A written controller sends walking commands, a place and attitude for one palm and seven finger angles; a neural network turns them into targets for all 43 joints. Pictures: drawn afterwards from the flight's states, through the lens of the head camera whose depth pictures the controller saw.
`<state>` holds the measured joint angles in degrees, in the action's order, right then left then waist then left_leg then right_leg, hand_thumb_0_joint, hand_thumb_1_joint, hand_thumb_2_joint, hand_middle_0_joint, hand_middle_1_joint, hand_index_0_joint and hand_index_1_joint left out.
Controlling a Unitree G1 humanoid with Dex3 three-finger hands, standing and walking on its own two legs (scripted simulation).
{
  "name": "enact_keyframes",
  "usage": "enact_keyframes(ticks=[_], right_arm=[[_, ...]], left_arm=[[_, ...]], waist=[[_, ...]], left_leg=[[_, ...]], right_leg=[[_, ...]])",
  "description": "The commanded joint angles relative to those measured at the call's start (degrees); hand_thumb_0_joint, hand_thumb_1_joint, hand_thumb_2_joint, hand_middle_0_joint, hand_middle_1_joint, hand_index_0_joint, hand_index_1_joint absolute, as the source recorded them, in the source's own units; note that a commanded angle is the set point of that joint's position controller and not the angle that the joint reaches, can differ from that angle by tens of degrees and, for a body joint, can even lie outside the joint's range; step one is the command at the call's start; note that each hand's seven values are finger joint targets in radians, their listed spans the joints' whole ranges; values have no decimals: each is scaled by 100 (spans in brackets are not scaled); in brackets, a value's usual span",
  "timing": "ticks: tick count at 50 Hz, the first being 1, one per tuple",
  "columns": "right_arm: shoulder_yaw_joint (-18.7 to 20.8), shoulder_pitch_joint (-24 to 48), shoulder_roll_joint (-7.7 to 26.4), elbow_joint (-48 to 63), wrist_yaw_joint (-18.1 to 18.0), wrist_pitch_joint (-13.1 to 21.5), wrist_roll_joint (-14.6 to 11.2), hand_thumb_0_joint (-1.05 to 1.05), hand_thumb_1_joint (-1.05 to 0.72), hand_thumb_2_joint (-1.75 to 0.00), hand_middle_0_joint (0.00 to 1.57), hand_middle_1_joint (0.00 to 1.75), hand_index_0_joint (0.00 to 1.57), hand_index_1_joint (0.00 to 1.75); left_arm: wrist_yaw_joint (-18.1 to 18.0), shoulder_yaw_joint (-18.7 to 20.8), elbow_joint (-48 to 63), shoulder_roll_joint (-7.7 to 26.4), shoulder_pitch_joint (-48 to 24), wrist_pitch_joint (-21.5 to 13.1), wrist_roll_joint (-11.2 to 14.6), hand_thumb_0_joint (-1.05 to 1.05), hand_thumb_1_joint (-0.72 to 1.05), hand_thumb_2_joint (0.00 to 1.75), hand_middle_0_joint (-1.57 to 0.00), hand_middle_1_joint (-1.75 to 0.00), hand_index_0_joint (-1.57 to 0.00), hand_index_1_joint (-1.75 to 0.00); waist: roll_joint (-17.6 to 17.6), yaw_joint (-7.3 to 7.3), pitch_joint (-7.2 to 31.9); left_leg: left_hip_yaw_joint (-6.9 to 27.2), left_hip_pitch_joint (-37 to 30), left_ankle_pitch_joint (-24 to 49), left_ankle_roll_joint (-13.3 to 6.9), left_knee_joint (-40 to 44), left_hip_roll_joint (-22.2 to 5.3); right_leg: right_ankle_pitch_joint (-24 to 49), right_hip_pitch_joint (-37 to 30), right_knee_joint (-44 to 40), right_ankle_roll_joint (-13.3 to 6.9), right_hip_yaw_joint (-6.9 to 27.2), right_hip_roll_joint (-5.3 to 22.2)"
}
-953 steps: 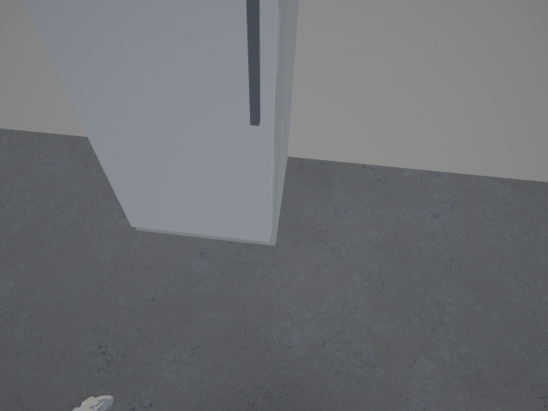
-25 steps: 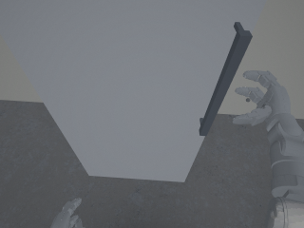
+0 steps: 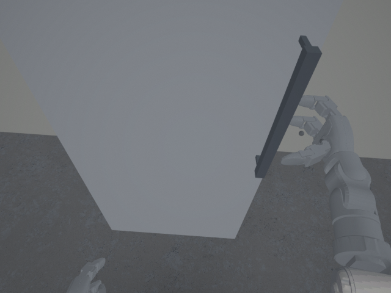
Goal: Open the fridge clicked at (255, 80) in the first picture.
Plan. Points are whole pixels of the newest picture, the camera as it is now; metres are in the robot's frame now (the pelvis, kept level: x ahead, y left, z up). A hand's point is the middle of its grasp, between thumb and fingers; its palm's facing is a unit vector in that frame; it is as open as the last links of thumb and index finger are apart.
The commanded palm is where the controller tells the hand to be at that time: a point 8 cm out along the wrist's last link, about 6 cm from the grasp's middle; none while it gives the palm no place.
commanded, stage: feel for the door with the fingertips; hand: right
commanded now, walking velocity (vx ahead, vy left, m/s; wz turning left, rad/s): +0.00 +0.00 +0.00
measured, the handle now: (277, 120) +0.46 -0.14 +0.13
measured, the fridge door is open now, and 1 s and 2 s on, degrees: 0 0 0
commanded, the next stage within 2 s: slide the fingers in behind the handle in 0.30 s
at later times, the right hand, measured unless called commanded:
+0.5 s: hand (298, 127) +0.42 -0.17 +0.15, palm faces +0.00 +1.00 +0.00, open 13.7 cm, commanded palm +0.39 -0.22 +0.15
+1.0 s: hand (297, 133) +0.41 -0.16 +0.14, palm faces -0.02 +1.00 +0.01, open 14.0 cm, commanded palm +0.38 -0.21 +0.15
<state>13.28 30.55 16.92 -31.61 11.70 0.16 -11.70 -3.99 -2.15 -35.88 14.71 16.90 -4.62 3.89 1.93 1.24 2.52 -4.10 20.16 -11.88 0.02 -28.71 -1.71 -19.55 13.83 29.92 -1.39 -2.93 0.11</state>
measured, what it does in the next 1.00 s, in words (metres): stands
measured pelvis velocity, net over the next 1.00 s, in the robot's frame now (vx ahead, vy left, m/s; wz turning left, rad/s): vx -0.01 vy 0.00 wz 0.00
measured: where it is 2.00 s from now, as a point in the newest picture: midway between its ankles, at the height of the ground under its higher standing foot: outside the picture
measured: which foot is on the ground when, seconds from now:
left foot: down 0.00-1.00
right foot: down 0.00-1.00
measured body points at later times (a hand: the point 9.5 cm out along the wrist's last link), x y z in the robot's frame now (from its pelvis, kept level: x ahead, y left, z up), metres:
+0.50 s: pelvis -0.01 +0.01 +0.00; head +0.01 +0.02 +0.45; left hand +0.09 +0.27 -0.11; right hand +0.41 -0.22 +0.15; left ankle +0.03 +0.12 -0.73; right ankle -0.05 -0.10 -0.73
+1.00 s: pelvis -0.01 +0.00 +0.00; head +0.01 +0.01 +0.45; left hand +0.11 +0.25 -0.10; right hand +0.40 -0.22 +0.15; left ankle +0.03 +0.12 -0.73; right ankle -0.05 -0.10 -0.73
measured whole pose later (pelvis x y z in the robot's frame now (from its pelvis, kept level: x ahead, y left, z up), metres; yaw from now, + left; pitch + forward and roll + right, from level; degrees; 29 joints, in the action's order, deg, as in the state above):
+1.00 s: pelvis -0.01 +0.00 +0.00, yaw +0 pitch +4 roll +1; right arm 13.1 33.4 17.2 -36.0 10.9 2.2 -11.4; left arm -4.1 -2.2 -35.8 14.8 17.1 -4.9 4.2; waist 1.6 1.4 2.0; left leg -3.9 21.4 -11.4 -0.2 -29.1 -1.4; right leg -19.5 15.2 30.8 -1.3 -3.1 0.4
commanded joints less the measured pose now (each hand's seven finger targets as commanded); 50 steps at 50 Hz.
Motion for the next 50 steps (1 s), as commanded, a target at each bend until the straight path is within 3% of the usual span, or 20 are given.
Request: enact_keyframes(ticks=[1,5,7,8,11,12,15,20,22,26,27,31,32,34,37,40,42,47,49,50], right_arm=[[336,2360,1193,1161,-141,322,-62,0,50,-30,30,120,30,120],[221,3005,1195,1238,-273,368,36,0,50,-30,30,120,30,120],[345,3020,1342,1178,-289,456,28,0,50,-30,30,120,30,120],[328,2990,1294,1157,-272,484,23,0,50,-30,30,120,30,120],[210,3154,1180,646,-221,481,32,0,50,-30,30,120,30,120],[223,3095,1208,439,-204,472,28,0,50,-30,30,120,30,120],[279,3294,1291,196,-144,500,40,0,50,-30,30,120,30,120],[324,3529,1387,134,-86,673,23,0,50,-30,30,120,30,120],[460,3304,1548,-91,-65,702,22,0,50,-30,30,120,30,120],[460,3262,1543,-15,19,767,2,0,50,-30,30,120,30,120],[523,3160,1607,-19,16,778,-9,0,50,-30,30,120,30,120],[555,3013,1623,119,68,775,-50,0,50,-30,30,120,30,120],[632,2944,1758,178,54,796,-40,0,50,-30,30,120,30,120],[489,3150,1597,521,70,846,-60,0,50,-30,30,120,30,120],[489,3053,1602,512,47,831,-100,0,50,-30,30,120,30,120],[419,2955,1417,704,15,803,-102,0,50,-30,30,120,30,120],[396,2949,1473,791,-13,767,-74,0,50,-30,30,120,30,120],[216,2840,1152,881,-81,602,-76,0,50,-30,30,120,30,120],[100,2898,978,1014,-119,535,-54,0,50,-30,30,120,30,120],[153,2870,1008,1033,-147,526,-57,0,50,-30,30,120,30,120]], left_arm=[[-49,240,743,733,-287,-219,19,0,90,90,-20,-30,-20,-30],[-82,210,739,697,-328,-204,15,0,90,90,-20,-30,-20,-30],[-100,239,699,728,-257,-210,-9,0,90,90,-20,-30,-20,-30],[-103,221,733,708,-279,-216,-5,0,90,90,-20,-30,-20,-30],[-106,214,612,720,-197,-220,17,0,90,90,-20,-30,-20,-30],[-102,217,599,753,-154,-197,10,0,90,90,-20,-30,-20,-30],[-103,221,609,761,-134,-187,17,0,90,90,-20,-30,-20,-30],[-72,253,582,782,8,-207,7,0,90,90,-20,-30,-20,-30],[-67,269,575,833,53,-181,8,0,90,90,-20,-30,-20,-30],[-58,268,609,816,36,-192,31,0,90,90,-20,-30,-20,-30],[-57,287,620,841,65,-182,16,0,90,90,-20,-30,-20,-30],[-61,271,687,827,-4,-204,42,0,90,90,-20,-30,-20,-30],[-66,282,686,859,16,-182,35,0,90,90,-20,-30,-20,-30],[-71,271,736,812,-42,-223,39,0,90,90,-20,-30,-20,-30],[-88,274,697,840,1,-242,33,0,90,90,-20,-30,-20,-30],[-77,269,702,783,-72,-301,36,0,90,90,-20,-30,-20,-30],[-79,268,678,809,-69,-281,25,0,90,90,-20,-30,-20,-30],[-60,264,682,773,-119,-283,23,0,90,90,-20,-30,-20,-30],[-47,250,710,728,-181,-288,21,0,90,90,-20,-30,-20,-30],[-42,258,702,731,-157,-292,13,0,90,90,-20,-30,-20,-30]], waist=[[-227,2,1429],[73,92,1492],[-294,79,1731],[-178,49,1819],[-152,156,1546],[-469,149,1480],[-195,158,1530],[-205,181,1748],[-430,140,1659],[-132,114,1640],[-363,102,1684],[-185,62,1565],[-311,46,1587],[-25,74,1719],[-335,105,1672],[-59,68,1692],[-160,92,1699],[-199,91,1597],[29,82,1650],[-159,70,1685]], left_leg=[[159,-1182,1474,-166,76,78],[200,-1062,1262,-176,105,70],[212,-1254,1392,-162,72,82],[233,-1347,1524,-169,39,66],[206,-1079,1410,-162,76,78],[195,-1146,1336,-151,89,76],[265,-1117,1278,-145,85,54],[269,-1162,1317,-143,38,64],[273,-1227,1255,-140,42,64],[291,-1160,1159,-155,48,71],[273,-1263,1201,-147,40,68],[309,-1181,971,-142,90,78],[300,-1257,983,-149,83,73],[324,-1241,1070,-154,73,88],[290,-1241,988,-138,101,106],[274,-1172,1081,-157,92,111],[271,-1241,1156,-153,93,103],[201,-1120,1358,-167,68,110],[188,-1062,1446,-180,40,108],[168,-1104,1491,-181,21,119]], right_leg=[[1779,59,-429,35,259,60],[1592,-53,-414,23,285,37],[1714,-68,-368,-6,288,55],[1802,-68,-376,1,275,40],[1650,10,-357,17,265,32],[1561,152,-366,-4,285,44],[1409,243,-351,-14,221,3],[1438,258,-298,-24,237,-7],[1389,409,-295,-45,240,17],[1286,411,-318,-32,214,-5],[1355,430,-320,-52,225,14],[1117,491,-371,-43,186,11],[1175,495,-367,-54,204,34],[1235,338,-369,-50,205,15],[1198,352,-381,-56,238,52],[1279,191,-393,-31,234,35],[1370,209,-380,-36,240,44],[1631,68,-368,-10,262,55],[1756,-48,-365,20,272,45],[1832,-48,-358,28,305,49]])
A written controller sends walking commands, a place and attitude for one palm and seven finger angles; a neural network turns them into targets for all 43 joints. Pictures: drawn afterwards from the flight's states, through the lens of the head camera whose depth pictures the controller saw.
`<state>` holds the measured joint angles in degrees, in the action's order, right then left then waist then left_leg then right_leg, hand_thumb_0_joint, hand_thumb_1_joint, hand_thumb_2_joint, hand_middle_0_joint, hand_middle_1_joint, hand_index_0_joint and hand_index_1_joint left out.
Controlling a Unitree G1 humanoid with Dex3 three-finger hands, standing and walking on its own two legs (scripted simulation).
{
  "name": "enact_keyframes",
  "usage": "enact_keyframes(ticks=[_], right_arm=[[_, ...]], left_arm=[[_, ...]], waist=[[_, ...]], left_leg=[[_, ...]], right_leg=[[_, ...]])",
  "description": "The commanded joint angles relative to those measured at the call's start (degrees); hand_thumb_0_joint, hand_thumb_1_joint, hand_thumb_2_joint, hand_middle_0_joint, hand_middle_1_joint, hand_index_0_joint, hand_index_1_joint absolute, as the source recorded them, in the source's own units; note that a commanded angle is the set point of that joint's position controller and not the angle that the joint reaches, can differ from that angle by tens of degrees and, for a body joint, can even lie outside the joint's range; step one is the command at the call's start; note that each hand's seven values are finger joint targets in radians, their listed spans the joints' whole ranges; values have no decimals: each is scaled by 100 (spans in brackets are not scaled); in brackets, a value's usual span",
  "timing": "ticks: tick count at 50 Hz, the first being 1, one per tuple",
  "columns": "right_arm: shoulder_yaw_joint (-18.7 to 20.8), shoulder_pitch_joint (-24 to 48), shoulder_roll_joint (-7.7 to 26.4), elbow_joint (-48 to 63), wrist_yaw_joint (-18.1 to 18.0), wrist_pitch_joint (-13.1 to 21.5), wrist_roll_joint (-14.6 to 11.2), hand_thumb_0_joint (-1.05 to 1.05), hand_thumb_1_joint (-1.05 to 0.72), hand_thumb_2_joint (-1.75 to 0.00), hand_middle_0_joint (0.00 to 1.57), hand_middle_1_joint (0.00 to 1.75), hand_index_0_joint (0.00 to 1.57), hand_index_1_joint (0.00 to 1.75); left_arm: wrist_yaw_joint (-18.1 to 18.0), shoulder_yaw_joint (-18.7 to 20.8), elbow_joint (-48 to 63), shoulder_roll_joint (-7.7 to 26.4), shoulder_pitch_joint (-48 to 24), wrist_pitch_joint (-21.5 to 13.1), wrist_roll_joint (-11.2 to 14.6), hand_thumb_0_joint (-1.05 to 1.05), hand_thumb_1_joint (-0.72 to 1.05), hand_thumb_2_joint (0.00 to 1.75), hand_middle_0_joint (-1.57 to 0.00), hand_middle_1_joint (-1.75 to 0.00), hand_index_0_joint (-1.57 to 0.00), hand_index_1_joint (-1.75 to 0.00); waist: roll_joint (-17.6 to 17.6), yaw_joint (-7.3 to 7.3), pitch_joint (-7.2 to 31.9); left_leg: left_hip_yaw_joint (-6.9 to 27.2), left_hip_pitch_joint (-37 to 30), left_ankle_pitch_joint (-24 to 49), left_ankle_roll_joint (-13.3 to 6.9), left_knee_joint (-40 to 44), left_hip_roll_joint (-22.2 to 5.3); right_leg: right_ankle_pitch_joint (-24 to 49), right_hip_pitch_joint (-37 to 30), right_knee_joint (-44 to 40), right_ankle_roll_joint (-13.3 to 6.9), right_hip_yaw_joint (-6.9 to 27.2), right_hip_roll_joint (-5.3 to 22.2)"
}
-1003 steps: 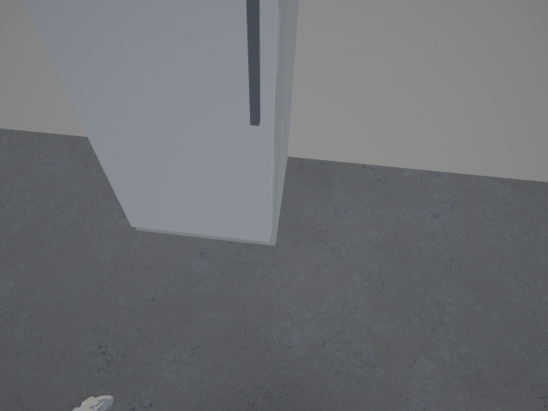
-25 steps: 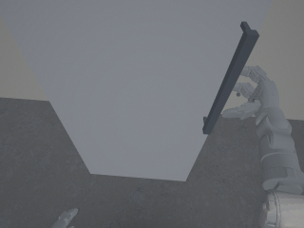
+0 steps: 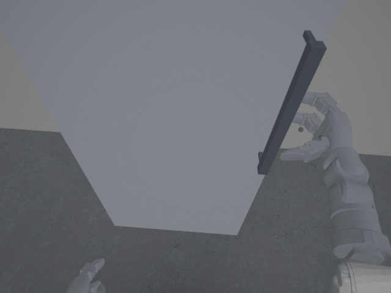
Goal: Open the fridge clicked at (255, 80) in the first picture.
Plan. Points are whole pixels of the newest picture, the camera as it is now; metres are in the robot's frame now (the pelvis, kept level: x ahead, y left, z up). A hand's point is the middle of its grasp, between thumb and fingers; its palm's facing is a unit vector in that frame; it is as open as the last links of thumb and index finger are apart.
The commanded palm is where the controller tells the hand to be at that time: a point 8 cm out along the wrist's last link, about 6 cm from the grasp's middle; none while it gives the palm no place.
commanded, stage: slide the fingers in behind the handle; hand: right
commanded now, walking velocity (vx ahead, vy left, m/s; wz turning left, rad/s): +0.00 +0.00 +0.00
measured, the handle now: (280, 117) +0.46 -0.14 +0.13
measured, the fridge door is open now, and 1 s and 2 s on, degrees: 0 0 0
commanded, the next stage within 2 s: grip the handle and tug to test in 1.22 s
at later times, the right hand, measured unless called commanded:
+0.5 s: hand (285, 130) +0.40 -0.13 +0.15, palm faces -0.02 +1.00 +0.00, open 14.0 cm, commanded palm +0.37 -0.18 +0.15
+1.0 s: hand (277, 128) +0.40 -0.12 +0.15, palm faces +0.00 +1.00 +0.00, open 14.2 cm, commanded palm +0.38 -0.17 +0.15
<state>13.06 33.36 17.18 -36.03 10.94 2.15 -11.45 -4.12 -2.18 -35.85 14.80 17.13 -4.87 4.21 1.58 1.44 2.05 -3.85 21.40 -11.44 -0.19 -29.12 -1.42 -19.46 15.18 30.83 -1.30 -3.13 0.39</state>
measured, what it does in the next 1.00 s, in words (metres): stands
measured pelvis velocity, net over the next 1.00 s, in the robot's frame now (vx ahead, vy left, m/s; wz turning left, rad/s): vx -0.01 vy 0.01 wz -0.01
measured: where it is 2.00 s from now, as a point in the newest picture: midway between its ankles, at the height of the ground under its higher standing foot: outside the picture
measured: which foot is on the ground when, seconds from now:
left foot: down 0.00-1.00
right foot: down 0.00-1.00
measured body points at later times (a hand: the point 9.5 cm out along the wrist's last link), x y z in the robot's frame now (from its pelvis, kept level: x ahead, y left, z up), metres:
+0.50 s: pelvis +0.00 +0.00 +0.00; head +0.01 +0.01 +0.45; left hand +0.15 +0.23 -0.10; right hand +0.39 -0.19 +0.16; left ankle +0.04 +0.12 -0.73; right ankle -0.04 -0.10 -0.73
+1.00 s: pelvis -0.01 +0.01 +0.00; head +0.00 +0.02 +0.45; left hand +0.12 +0.25 -0.11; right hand +0.40 -0.17 +0.15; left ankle +0.04 +0.12 -0.73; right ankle -0.04 -0.10 -0.73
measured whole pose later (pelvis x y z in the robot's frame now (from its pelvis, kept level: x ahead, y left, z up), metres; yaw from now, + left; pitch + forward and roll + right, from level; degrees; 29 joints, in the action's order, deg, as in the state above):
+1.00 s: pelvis -0.01 +0.01 +0.00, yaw +0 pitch +2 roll +0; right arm 8.0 34.7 11.7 -33.2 3.4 -0.7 -9.6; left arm -4.1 -2.3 -37.1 14.2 15.4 -3.8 3.5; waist 1.7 0.9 1.0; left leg -4.4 19.9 -10.8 -0.9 -28.8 -1.4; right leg -18.1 13.5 29.7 -0.6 -2.6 0.5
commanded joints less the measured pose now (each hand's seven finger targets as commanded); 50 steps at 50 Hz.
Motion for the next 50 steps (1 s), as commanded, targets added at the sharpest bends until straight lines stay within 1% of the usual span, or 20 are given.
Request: enact_keyframes(ticks=[1,2,5,7,9,12,15,17,20,21,25,32,34,37,38,41,42,44,48,50], right_arm=[[242,2483,1017,1584,-99,326,-76,0,50,-30,30,120,30,120],[208,2343,1009,1652,-122,320,-56,0,50,-30,30,120,30,120],[-30,2285,617,1915,-208,267,-53,0,50,-30,30,120,30,120],[18,2086,654,1744,-276,155,-38,0,50,-30,30,120,30,120],[-134,2196,469,1867,-341,59,11,0,50,-30,30,120,30,120],[91,2078,710,2018,-462,24,54,0,50,-30,30,120,30,120],[-143,2251,470,2443,-504,86,83,0,50,-30,30,120,30,120],[-138,1970,423,2518,-525,96,66,0,50,-30,30,120,30,120],[-434,2064,43,2340,-540,-65,56,0,50,-30,30,120,30,120],[-291,2058,227,2335,-581,-108,80,0,50,-30,30,120,30,120],[-389,2163,63,2331,-706,-201,103,0,50,-30,30,120,30,120],[-224,2240,354,2082,-714,-60,144,0,50,-30,30,120,30,120],[-474,2495,83,2212,-680,-11,148,0,50,-30,30,120,30,120],[-381,2316,145,2079,-698,39,102,0,50,-30,30,120,30,120],[-557,2397,-49,2165,-681,60,105,0,50,-30,30,120,30,120],[-530,2563,14,2067,-690,99,125,0,50,-30,30,120,30,120],[-520,2553,73,1985,-697,111,131,0,50,-30,30,120,30,120],[-633,2908,-10,1891,-698,117,146,0,50,-30,30,120,30,120],[-146,2728,459,1497,-748,133,116,0,50,-30,30,120,30,120],[-250,2811,354,1451,-716,186,153,0,50,-30,30,120,30,120]], left_arm=[[-22,277,713,714,-204,-267,-28,0,90,90,-20,-30,-20,-30],[-10,269,744,725,-216,-244,-37,0,90,90,-20,-30,-20,-30],[28,273,745,649,-288,-264,-29,0,90,90,-20,-30,-20,-30],[32,277,725,687,-284,-220,-43,0,90,90,-20,-30,-20,-30],[39,257,761,644,-367,-188,-29,0,90,90,-20,-30,-20,-30],[34,260,780,650,-389,-147,-62,0,90,90,-20,-30,-20,-30],[47,241,809,573,-464,-157,-67,0,90,90,-20,-30,-20,-30],[63,258,827,580,-480,-154,-76,0,90,90,-20,-30,-20,-30],[65,259,747,560,-469,-149,-57,0,90,90,-20,-30,-20,-30],[54,261,736,579,-473,-132,-57,0,90,90,-20,-30,-20,-30],[28,231,772,554,-555,-102,-77,0,90,90,-20,-30,-20,-30],[-10,216,774,582,-592,-71,-73,0,90,90,-20,-30,-20,-30],[-17,203,790,525,-621,-106,-62,0,90,90,-20,-30,-20,-30],[-12,225,771,559,-574,-141,-68,0,90,90,-20,-30,-20,-30],[1,216,780,544,-581,-160,-72,0,90,90,-20,-30,-20,-30],[-3,228,728,550,-551,-190,-64,0,90,90,-20,-30,-20,-30],[-7,230,716,588,-522,-178,-65,0,90,90,-20,-30,-20,-30],[-26,220,680,573,-524,-192,-57,0,90,90,-20,-30,-20,-30],[-44,205,658,606,-506,-165,-80,0,90,90,-20,-30,-20,-30],[-34,204,647,580,-471,-178,-73,0,90,90,-20,-30,-20,-30]], waist=[[-44,6,1820],[-177,-32,1855],[73,-29,1884],[-388,-22,1747],[-173,-22,1636],[-261,-106,1750],[53,-67,1927],[-66,-129,1939],[-193,8,1650],[-154,-37,1608],[-340,-20,1556],[-473,-51,1471],[-36,9,1570],[-384,-30,1618],[-252,1,1637],[-161,18,1586],[-380,36,1576],[-217,117,1469],[-478,-19,1585],[-320,1,1602]], left_leg=[[158,-1264,1536,-162,48,88],[134,-1336,1576,-163,20,83],[106,-1220,1768,-168,-23,86],[89,-1279,1738,-144,12,91],[92,-1198,1629,-150,15,84],[95,-1360,1723,-159,8,73],[115,-1417,1908,-171,-22,71],[93,-1491,1987,-170,-31,75],[57,-1236,1854,-139,40,107],[55,-1253,1715,-152,48,100],[65,-1305,1527,-148,108,96],[150,-1446,1176,-137,211,75],[168,-1347,1230,-152,201,73],[150,-1442,1242,-136,206,92],[148,-1418,1315,-143,186,88],[162,-1300,1193,-139,211,94],[152,-1349,1097,-131,229,94],[182,-1196,912,-116,278,91],[243,-1477,783,-96,291,66],[233,-1457,980,-112,246,71]], right_leg=[[1931,-241,-423,21,296,21],[2024,-236,-420,24,316,42],[2428,-473,-384,85,335,57],[2286,-309,-386,55,324,64],[2162,-293,-439,67,314,47],[2288,-311,-426,64,305,55],[2553,-507,-406,100,302,46],[2751,-538,-383,108,300,72],[2551,-541,-409,116,305,76],[2367,-454,-447,125,320,63],[2007,-368,-514,71,303,25],[1522,-146,-573,8,260,1],[1558,-304,-550,20,237,-33],[1573,-250,-547,9,252,-12],[1618,-292,-559,13,254,-21],[1487,-305,-540,15,247,-30],[1426,-239,-560,2,278,-20],[1201,-215,-574,-8,269,-41],[1061,43,-608,-29,247,-61],[1210,-1,-589,-22,229,-62]])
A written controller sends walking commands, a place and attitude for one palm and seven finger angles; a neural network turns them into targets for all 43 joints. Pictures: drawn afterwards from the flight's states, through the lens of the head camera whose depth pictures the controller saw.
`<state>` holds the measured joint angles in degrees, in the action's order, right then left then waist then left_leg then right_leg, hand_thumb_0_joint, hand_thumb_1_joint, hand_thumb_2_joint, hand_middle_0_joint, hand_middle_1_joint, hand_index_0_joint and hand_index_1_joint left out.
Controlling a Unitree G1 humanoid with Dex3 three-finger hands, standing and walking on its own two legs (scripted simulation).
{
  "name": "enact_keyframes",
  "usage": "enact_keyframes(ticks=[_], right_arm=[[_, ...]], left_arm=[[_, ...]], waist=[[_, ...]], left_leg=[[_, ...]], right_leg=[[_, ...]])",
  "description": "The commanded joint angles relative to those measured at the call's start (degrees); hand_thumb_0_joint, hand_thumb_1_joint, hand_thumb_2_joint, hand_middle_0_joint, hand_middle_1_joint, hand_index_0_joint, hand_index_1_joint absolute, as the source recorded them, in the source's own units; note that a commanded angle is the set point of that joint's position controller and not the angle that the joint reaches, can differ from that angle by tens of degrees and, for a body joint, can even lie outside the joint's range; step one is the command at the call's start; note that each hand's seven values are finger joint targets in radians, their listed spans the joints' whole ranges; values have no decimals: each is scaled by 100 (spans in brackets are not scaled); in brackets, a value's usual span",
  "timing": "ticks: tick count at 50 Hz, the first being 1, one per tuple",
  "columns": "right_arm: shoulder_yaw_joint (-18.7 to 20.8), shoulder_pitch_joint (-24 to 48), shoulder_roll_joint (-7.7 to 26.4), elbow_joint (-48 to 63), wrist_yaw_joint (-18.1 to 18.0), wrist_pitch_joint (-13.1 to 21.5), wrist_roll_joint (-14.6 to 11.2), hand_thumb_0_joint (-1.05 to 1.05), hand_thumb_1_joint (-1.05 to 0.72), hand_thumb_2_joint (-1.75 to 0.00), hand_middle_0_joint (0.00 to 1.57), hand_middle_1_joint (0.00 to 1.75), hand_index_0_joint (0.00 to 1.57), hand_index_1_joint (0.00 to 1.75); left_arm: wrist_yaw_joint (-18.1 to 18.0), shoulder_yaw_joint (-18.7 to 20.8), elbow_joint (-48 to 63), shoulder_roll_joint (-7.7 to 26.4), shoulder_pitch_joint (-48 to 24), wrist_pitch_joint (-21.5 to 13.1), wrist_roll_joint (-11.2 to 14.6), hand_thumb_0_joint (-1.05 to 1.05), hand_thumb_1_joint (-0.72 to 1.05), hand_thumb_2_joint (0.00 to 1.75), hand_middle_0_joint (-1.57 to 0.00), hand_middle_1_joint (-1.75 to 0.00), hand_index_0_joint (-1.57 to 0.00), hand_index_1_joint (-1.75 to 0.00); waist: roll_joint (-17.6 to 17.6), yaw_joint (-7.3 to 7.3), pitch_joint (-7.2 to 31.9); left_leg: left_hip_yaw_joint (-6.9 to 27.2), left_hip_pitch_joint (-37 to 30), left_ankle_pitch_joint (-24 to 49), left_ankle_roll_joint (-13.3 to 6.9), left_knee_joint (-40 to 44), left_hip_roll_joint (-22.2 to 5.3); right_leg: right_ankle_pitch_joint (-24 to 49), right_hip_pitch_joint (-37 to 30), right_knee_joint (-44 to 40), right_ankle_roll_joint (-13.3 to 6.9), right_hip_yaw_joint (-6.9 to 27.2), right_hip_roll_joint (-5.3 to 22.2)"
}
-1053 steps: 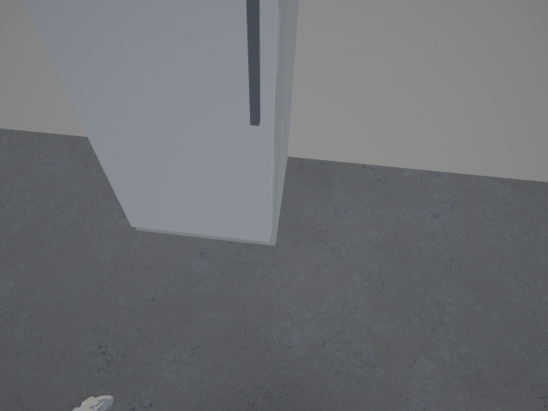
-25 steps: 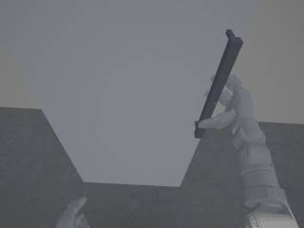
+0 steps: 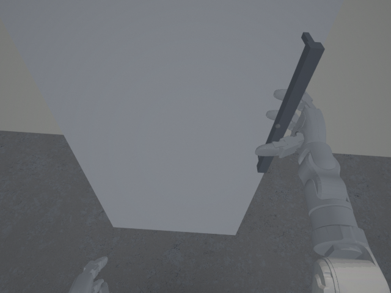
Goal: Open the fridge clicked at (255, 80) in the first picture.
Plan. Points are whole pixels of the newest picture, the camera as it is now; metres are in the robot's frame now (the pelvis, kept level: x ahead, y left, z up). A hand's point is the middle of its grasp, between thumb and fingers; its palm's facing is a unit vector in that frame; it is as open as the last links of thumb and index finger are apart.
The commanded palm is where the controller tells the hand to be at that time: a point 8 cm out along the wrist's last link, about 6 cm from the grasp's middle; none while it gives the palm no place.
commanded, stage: slide the fingers in behind the handle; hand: right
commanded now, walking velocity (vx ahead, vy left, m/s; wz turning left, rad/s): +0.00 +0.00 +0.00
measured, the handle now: (279, 116) +0.47 -0.15 +0.13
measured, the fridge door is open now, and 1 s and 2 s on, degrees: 0 0 1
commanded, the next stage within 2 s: grip the handle and tug to test in 0.22 s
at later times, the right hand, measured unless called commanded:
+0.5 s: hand (283, 126) +0.42 -0.14 +0.15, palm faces -0.02 +1.00 +0.01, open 13.3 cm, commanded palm +0.39 -0.18 +0.15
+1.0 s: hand (275, 123) +0.43 -0.12 +0.15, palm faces -0.03 +1.00 +0.00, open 5.7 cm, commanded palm +0.40 -0.18 +0.15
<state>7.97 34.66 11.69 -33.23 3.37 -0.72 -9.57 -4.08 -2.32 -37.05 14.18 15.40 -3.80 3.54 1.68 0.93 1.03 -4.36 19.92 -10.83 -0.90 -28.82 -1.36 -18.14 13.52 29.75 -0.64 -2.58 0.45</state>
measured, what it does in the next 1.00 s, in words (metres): stands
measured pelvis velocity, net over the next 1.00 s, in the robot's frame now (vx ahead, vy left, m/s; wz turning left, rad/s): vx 0.01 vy -0.01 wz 0.01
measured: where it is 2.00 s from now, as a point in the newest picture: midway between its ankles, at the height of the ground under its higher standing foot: outside the picture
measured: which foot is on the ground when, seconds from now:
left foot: down 0.00-1.00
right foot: down 0.00-1.00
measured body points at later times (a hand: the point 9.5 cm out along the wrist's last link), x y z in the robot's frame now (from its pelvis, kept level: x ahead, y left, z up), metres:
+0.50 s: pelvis +0.01 +0.00 +0.00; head +0.02 +0.01 +0.45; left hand +0.13 +0.24 -0.10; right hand +0.41 -0.19 +0.15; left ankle +0.05 +0.11 -0.73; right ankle -0.03 -0.11 -0.73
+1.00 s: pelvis +0.01 -0.01 +0.00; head +0.03 +0.00 +0.45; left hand +0.13 +0.23 -0.11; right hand +0.42 -0.18 +0.15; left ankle +0.05 +0.11 -0.73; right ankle -0.03 -0.11 -0.73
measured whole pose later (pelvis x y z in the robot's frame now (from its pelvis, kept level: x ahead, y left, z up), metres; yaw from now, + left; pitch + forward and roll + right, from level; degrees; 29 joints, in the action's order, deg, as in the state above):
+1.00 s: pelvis +0.01 -0.01 +0.00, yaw +1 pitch +3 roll +0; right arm 7.4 34.2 10.3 -31.9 2.6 -1.1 -8.5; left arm -3.2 -2.2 -36.3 13.3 16.1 -3.1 3.1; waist 1.7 0.9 1.7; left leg -3.5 20.1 -11.2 -0.1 -28.4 -1.5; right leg -19.0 13.4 29.4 -1.3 -3.4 0.1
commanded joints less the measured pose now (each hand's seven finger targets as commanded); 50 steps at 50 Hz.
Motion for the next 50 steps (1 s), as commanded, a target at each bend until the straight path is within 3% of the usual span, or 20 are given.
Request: enact_keyframes(ticks=[1,2,9,11,12,16,17,21,22,25,28,30,32,34,37,39,41,42,46,50], right_arm=[[272,2748,926,1203,53,514,-37,0,50,-30,30,120,30,120],[308,2594,970,1134,71,540,-40,0,50,-30,30,120,30,120],[616,2314,1239,1241,141,615,-81,0,50,-30,30,120,30,120],[476,2371,1114,1272,159,590,-78,0,50,-30,30,120,30,120],[536,2372,1198,1246,146,588,-77,0,50,-30,30,120,30,120],[413,2589,1073,1535,205,592,-97,0,50,-30,30,120,30,120],[520,2435,1187,1504,198,602,-105,0,45,-32,30,121,30,121],[276,2400,895,1416,258,507,-130,0,27,-40,32,123,32,123],[335,2413,971,1332,229,483,-118,0,22,-42,33,124,33,124],[136,2712,789,1496,194,444,-78,0,8,-48,35,126,35,126],[402,2448,998,1416,126,471,-90,0,-6,-54,36,128,36,128],[203,2446,722,1456,124,473,-83,0,-15,-58,37,129,37,129],[450,2348,1059,1234,72,458,-31,0,-25,-62,38,131,38,131],[165,2598,727,1302,69,431,-5,0,-34,-66,39,132,39,132],[313,2604,921,1472,12,481,7,0,-48,-72,41,134,41,134],[88,2599,627,1675,23,511,3,0,-57,-76,42,135,42,135],[4,2612,499,1514,21,464,-26,0,-67,-80,43,137,43,137],[186,2481,710,1314,-12,429,-14,0,-71,-82,43,137,43,137],[117,2560,604,1452,-72,370,42,0,-90,-90,45,140,45,140],[121,2440,592,1650,-100,430,46,0,-90,-90,45,140,45,140]], left_arm=[[-28,222,771,640,-285,-291,-8,0,90,90,-20,-30,-20,-30],[-18,236,785,667,-258,-283,-9,0,90,90,-20,-30,-20,-30],[15,258,853,670,-247,-262,-6,0,90,90,-20,-30,-20,-30],[17,239,869,657,-268,-263,12,0,90,90,-20,-30,-20,-30],[10,255,857,683,-246,-251,4,0,90,90,-20,-30,-20,-30],[-5,261,868,652,-258,-282,8,0,90,90,-20,-30,-20,-30],[-11,278,865,678,-237,-277,-3,0,90,90,-20,-30,-20,-30],[-5,255,836,664,-253,-285,22,0,90,90,-20,-30,-20,-30],[-10,262,823,691,-222,-276,7,0,90,90,-20,-30,-20,-30],[-10,247,840,653,-276,-280,13,0,90,90,-20,-30,-20,-30],[1,259,848,679,-242,-276,-17,0,90,90,-20,-30,-20,-30],[21,243,859,629,-268,-293,-18,0,90,90,-20,-30,-20,-30],[13,249,812,688,-208,-235,-33,0,90,90,-20,-30,-20,-30],[23,226,843,632,-259,-232,-21,0,90,90,-20,-30,-20,-30],[23,247,862,652,-233,-224,-47,0,90,90,-20,-30,-20,-30],[35,245,884,599,-268,-243,-38,0,90,90,-20,-30,-20,-30],[45,250,816,613,-203,-254,-32,0,90,90,-20,-30,-20,-30],[34,260,801,653,-183,-225,-33,0,90,90,-20,-30,-20,-30],[38,251,834,607,-222,-201,-49,0,90,90,-20,-30,-20,-30],[57,262,838,596,-224,-199,-56,0,90,90,-20,-30,-20,-30]], waist=[[-250,61,1732],[-477,28,1781],[-419,-57,1892],[-317,-10,1729],[-534,13,1697],[-167,33,1856],[-368,5,1938],[-203,54,1711],[-409,76,1666],[-61,110,1677],[-454,10,1835],[-264,17,1843],[-524,-8,1705],[-285,66,1633],[-239,-5,1924],[-95,25,2000],[-281,92,1839],[-457,43,1749],[-207,20,1838],[-302,-4,1943]], left_leg=[[310,-1321,999,-40,223,62],[282,-1434,1043,-39,193,68],[338,-1600,1293,-22,171,64],[328,-1494,1213,-24,204,70],[328,-1525,1173,-16,220,69],[311,-1416,1218,-49,193,88],[303,-1533,1300,-49,177,89],[249,-1248,1226,-55,192,101],[234,-1275,1207,-49,195,97],[230,-1089,1078,-65,190,97],[219,-1321,1268,-67,137,96],[204,-1242,1424,-77,96,103],[197,-1296,1332,-69,113,102],[197,-1120,1272,-72,127,101],[195,-1270,1337,-91,80,109],[188,-1246,1547,-98,41,115],[157,-1119,1508,-81,72,135],[152,-1175,1412,-80,87,133],[170,-1185,1454,-87,82,121],[157,-1307,1650,-86,61,129]], right_leg=[[1118,142,-458,-91,146,-76],[1183,197,-458,-97,172,-62],[1291,253,-448,-102,75,-63],[1195,272,-478,-99,74,-62],[1194,293,-459,-119,98,-53],[1266,72,-456,-98,116,-62],[1379,71,-436,-108,123,-52],[1323,25,-447,-75,135,-48],[1343,64,-444,-87,164,-42],[1274,-37,-452,-61,183,-53],[1481,11,-449,-70,196,-32],[1646,-89,-413,-46,184,-36],[1574,77,-436,-48,206,-10],[1513,-6,-436,-43,201,-26],[1672,-101,-423,-27,221,-12],[1909,-238,-388,-9,208,-4],[1871,-213,-387,3,234,9],[1773,-90,-404,-10,244,18],[1804,-146,-427,-8,201,-5],[2016,-206,-412,8,194,9]])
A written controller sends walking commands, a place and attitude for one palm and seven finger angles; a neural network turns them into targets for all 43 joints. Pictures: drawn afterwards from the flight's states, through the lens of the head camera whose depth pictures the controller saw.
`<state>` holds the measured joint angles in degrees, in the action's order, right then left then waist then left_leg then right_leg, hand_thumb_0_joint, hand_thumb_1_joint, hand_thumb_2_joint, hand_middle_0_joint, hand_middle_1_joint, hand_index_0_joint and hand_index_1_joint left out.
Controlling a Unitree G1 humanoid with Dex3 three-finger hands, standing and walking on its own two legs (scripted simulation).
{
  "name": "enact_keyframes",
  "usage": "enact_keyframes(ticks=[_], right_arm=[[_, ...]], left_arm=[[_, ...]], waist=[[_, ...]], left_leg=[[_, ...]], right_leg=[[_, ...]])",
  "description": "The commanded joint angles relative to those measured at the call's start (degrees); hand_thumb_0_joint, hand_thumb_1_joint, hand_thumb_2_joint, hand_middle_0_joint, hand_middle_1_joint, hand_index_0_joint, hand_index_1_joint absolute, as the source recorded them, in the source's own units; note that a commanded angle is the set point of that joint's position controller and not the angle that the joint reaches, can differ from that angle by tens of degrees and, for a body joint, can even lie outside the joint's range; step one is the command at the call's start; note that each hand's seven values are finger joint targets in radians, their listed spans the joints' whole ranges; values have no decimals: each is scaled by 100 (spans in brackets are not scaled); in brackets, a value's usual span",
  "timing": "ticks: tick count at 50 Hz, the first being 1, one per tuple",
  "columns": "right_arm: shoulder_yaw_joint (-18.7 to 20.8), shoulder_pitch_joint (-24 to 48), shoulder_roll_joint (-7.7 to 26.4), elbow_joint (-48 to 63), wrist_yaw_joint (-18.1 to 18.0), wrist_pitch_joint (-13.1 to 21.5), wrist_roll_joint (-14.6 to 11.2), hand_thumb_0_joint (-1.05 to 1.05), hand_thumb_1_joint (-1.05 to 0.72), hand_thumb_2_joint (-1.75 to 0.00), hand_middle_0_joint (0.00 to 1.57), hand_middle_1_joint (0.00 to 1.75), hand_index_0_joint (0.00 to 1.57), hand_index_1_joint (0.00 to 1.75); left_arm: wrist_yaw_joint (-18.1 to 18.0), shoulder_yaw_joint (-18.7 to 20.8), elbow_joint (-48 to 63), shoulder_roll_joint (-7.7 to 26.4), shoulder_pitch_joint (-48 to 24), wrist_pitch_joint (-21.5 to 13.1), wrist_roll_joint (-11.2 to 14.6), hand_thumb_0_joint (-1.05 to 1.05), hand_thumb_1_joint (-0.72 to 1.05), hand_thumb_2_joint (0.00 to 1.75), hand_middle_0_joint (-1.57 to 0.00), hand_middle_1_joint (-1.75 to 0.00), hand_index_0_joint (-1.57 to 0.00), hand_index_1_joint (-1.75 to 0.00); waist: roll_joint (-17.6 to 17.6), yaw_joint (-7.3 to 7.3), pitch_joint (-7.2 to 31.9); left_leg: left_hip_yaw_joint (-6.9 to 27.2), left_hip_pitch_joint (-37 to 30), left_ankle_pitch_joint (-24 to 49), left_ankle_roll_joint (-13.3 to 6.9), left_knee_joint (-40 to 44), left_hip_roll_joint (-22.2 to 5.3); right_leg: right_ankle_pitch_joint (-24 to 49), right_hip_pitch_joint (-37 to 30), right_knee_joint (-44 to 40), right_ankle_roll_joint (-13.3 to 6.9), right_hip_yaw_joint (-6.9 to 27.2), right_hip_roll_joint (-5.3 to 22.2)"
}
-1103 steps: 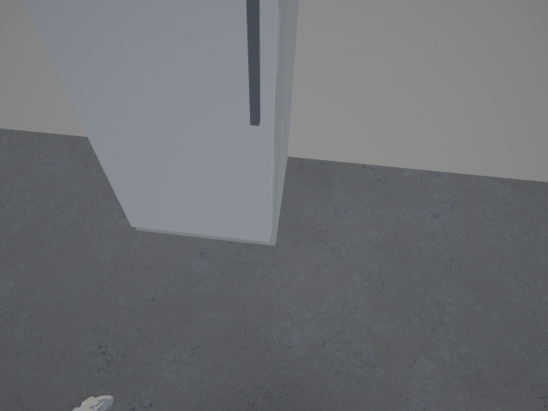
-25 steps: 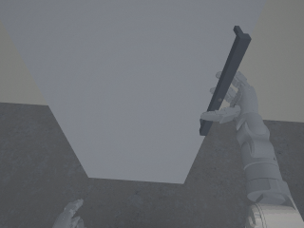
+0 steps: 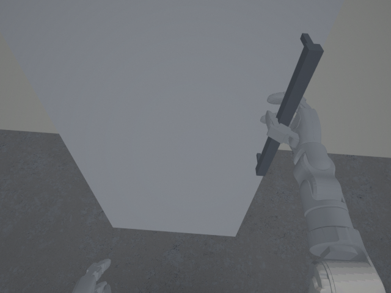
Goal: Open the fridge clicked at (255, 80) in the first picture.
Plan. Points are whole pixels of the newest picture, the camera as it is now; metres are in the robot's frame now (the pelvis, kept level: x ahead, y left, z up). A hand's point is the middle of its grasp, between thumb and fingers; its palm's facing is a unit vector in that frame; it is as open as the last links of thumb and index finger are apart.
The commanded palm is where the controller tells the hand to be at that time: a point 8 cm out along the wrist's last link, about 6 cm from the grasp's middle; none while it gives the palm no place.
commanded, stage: grip the handle and tug to test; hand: right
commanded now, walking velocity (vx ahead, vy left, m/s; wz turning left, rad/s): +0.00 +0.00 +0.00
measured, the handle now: (278, 118) +0.46 -0.14 +0.13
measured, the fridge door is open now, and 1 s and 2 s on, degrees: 0 1 25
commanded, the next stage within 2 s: pull the door a little, standing still in 0.74 s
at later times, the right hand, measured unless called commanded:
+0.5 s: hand (272, 126) +0.42 -0.12 +0.15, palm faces +0.00 +1.00 +0.00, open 5.4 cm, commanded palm +0.37 -0.17 +0.15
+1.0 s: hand (273, 128) +0.41 -0.12 +0.15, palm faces -0.01 +1.00 +0.02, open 5.5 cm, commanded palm +0.36 -0.17 +0.15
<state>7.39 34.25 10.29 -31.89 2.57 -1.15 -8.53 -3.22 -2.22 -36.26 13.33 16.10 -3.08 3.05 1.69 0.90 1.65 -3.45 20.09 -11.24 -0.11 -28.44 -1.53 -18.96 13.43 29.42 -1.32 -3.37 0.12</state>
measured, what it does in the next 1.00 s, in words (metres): stands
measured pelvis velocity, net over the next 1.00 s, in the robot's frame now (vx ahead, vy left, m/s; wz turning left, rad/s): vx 0.03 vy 0.00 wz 0.02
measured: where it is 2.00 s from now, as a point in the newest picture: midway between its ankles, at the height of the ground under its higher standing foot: outside the picture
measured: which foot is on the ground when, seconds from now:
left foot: down 0.00-1.00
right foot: down 0.00-1.00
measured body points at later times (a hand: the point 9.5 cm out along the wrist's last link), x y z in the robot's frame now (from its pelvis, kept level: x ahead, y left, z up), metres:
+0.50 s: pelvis +0.00 +0.01 +0.00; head +0.02 +0.02 +0.45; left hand +0.14 +0.25 -0.10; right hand +0.41 -0.17 +0.15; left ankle +0.04 +0.12 -0.74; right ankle -0.04 -0.10 -0.74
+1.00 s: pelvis +0.03 +0.00 +0.00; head +0.04 +0.01 +0.45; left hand +0.18 +0.25 -0.09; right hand +0.40 -0.17 +0.15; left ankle +0.04 +0.12 -0.74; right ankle -0.04 -0.10 -0.74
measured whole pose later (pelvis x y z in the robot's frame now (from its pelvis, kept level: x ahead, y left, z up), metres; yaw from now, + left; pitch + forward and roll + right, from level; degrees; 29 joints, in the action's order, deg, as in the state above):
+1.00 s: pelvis +0.03 +0.00 +0.00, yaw +1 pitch +3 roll +1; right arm 7.2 21.6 8.8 -12.2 1.6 -9.2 -9.0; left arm -2.7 -1.1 -32.9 13.8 14.1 -0.1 2.9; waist 2.3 0.5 2.6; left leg -3.1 16.6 -12.8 -0.3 -26.5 -0.1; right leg -20.4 9.4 26.8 -0.8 -3.8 1.4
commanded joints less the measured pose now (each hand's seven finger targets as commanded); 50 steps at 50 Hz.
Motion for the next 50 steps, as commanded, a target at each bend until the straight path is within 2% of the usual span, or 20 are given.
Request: enact_keyframes(ticks=[1,3,5,7,10,12,15,18,19,23,26,29,32,37,42,44,45,47,48,50], right_arm=[[104,2540,669,1476,-19,461,-56,0,-90,-90,45,140,45,140],[113,2567,698,1406,-44,451,-46,0,-90,-90,45,140,45,140],[75,2735,716,1491,-49,458,2,0,-90,-90,45,140,45,140],[21,2563,634,1448,-51,456,13,0,-90,-90,45,140,45,140],[-87,2663,528,1443,-34,448,12,0,-90,-90,45,140,45,140],[15,2603,643,1390,-54,450,22,0,-90,-90,45,140,45,140],[105,2805,775,1302,-20,445,3,0,-90,-90,45,140,45,140],[52,2496,656,1411,27,476,-32,0,-90,-90,45,140,45,140],[216,2399,832,1498,34,492,-48,0,-90,-90,45,140,45,140],[242,1914,797,1747,120,487,-111,0,-90,-90,45,140,45,140],[355,1676,892,1690,164,383,-157,0,-90,-90,45,140,45,140],[597,1279,1079,1952,180,309,-198,0,-90,-90,45,140,45,140],[709,970,1199,2041,210,180,-207,0,-90,-90,45,140,45,140],[826,112,1195,2853,229,36,-252,0,-90,-90,45,140,45,140],[773,-236,1125,3390,191,-183,-232,0,-90,-90,45,140,45,140],[182,407,564,3464,128,-310,-218,0,-90,-90,45,140,45,140],[158,783,565,3332,47,-373,-196,0,-90,-90,45,140,45,140],[220,551,603,3411,-69,-421,-120,0,-90,-90,45,140,45,140],[169,371,539,3453,-75,-452,-86,0,-90,-90,45,140,45,140],[60,144,448,3657,-60,-466,-56,0,-90,-90,45,140,45,140]], left_arm=[[-33,252,752,681,-303,-269,2,0,90,90,-20,-30,-20,-30],[-46,251,747,709,-271,-262,-2,0,90,90,-20,-30,-20,-30],[-57,252,733,699,-288,-258,-7,0,90,90,-20,-30,-20,-30],[-54,266,746,700,-279,-255,-7,0,90,90,-20,-30,-20,-30],[-56,265,718,689,-279,-266,-1,0,90,90,-20,-30,-20,-30],[-60,276,722,713,-263,-252,-22,0,90,90,-20,-30,-20,-30],[-86,252,693,713,-256,-239,-15,0,90,90,-20,-30,-20,-30],[-67,245,765,683,-337,-241,-6,0,90,90,-20,-30,-20,-30],[-60,258,765,698,-321,-240,-11,0,90,90,-20,-30,-20,-30],[-31,254,892,689,-433,-237,1,0,90,90,-20,-30,-20,-30],[-39,245,916,708,-484,-212,19,0,90,90,-20,-30,-20,-30],[-47,247,1019,703,-554,-181,16,0,90,90,-20,-30,-20,-30],[-47,251,1046,716,-578,-120,23,0,90,90,-20,-30,-20,-30],[19,285,1225,675,-655,-70,17,0,90,90,-20,-30,-20,-30],[48,295,1295,649,-706,40,20,0,90,90,-20,-30,-20,-30],[43,294,1229,616,-681,18,26,0,90,90,-20,-30,-20,-30],[17,304,1146,630,-620,15,11,0,90,90,-20,-30,-20,-30],[14,332,1143,643,-584,15,-35,0,90,90,-20,-30,-20,-30],[22,321,1153,610,-596,19,-36,0,90,90,-20,-30,-20,-30],[61,304,1163,583,-602,26,-61,0,90,90,-20,-30,-20,-30]], waist=[[-250,32,1787],[-454,55,1712],[-184,79,1729],[-243,35,1801],[-206,98,1766],[-349,57,1818],[-413,117,1719],[-157,12,1870],[-246,-39,1974],[-289,-131,2017],[-517,-134,1766],[-427,-255,1877],[-439,-275,1802],[-383,-417,2121],[-319,-383,1959],[-202,-162,1825],[-224,-73,1736],[-321,-158,1922],[-104,-197,2001],[-19,-238,2120]], left_leg=[[73,-1252,1612,-163,46,149],[60,-1264,1548,-156,73,151],[87,-1218,1523,-165,85,143],[61,-1284,1546,-176,65,135],[70,-1177,1584,-163,73,147],[71,-1294,1606,-160,71,141],[98,-1280,1551,-142,125,135],[98,-1376,1694,-174,68,124],[101,-1486,1770,-171,59,127],[118,-1690,2023,-164,37,116],[121,-1698,1898,-143,100,127],[150,-1920,2072,-152,76,106],[156,-1999,2201,-147,95,97],[155,-2394,2949,-151,-27,86],[123,-2363,3212,-163,-33,102],[90,-1961,3054,-127,17,128],[76,-1793,2924,-119,55,144],[60,-1905,3007,-142,3,143],[58,-1899,3082,-146,-39,124],[28,-1954,3217,-160,-88,113]], right_leg=[[1997,-179,-382,72,266,41],[1923,-134,-422,53,298,50],[1879,-192,-414,52,278,23],[1976,-218,-399,58,290,31],[1958,-270,-374,50,283,24],[1965,-219,-374,30,285,20],[1765,-125,-402,6,270,-9],[1965,-210,-386,25,264,-8],[2009,-194,-380,28,252,-11],[2167,-161,-385,11,184,-5],[1927,-12,-440,1,156,-4],[2053,-1,-456,-4,118,-13],[2135,23,-449,-5,76,-10],[2761,-95,-413,22,6,-1],[3114,-177,-404,46,2,38],[3067,-373,-341,40,24,43],[2975,-415,-320,43,55,39],[3203,-493,-275,46,80,45],[3394,-553,-257,57,80,50],[3739,-659,-234,108,119,68]])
